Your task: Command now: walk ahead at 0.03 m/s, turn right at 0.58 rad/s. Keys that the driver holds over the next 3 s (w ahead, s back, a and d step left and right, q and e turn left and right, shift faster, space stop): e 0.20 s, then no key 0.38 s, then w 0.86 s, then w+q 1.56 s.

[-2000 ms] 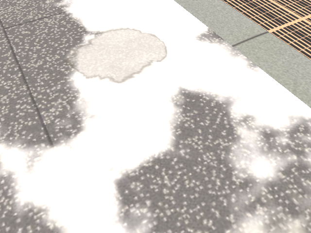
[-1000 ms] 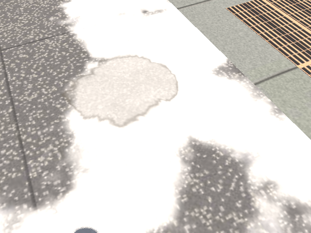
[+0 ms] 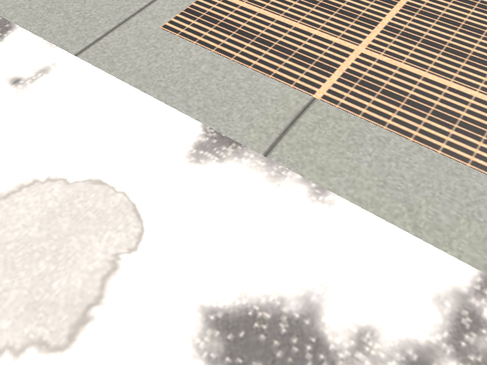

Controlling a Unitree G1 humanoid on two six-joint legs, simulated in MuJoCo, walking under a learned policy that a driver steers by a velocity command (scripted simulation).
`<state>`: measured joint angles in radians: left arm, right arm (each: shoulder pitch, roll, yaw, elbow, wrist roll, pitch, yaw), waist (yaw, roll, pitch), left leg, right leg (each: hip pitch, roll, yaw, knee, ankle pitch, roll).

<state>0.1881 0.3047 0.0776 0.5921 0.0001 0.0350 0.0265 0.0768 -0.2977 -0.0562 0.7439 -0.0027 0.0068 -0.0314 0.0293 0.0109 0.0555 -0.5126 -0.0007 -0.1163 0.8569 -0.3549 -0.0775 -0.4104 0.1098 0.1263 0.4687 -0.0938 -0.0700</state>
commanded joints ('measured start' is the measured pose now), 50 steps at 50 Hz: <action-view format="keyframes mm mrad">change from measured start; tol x32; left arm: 1 -26 164 50 -81 1 -3 6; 50 24 115 5 16 -42 -113 -24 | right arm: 1 27 -83 -24 -53 5 -15 3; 50 289 -155 -21 19 1 -111 57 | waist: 1 -10 -159 -172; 7 -51 -136 -169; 9 -14 306 -99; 35 47 -252 72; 50 -91 132 33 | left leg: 1 70 -22 13 -77 13 3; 9 332 381 -398 -599 338 321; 23 400 237 -49 -457 551 286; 37 -173 78 78 45 -177 114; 44 372 -13 196 -323 181 103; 48 617 414 -644 -705 -408 372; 50 539 346 -456 -698 -347 319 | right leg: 1 134 -235 323 -158 -159 -145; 14 -205 -14 21 755 -349 150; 22 59 -84 -121 205 -336 154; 27 423 -320 121 -62 346 -38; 33 207 -298 227 -238 -601 -97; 42 211 -305 152 -266 -286 -133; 50 -444 -173 -31 703 -305 22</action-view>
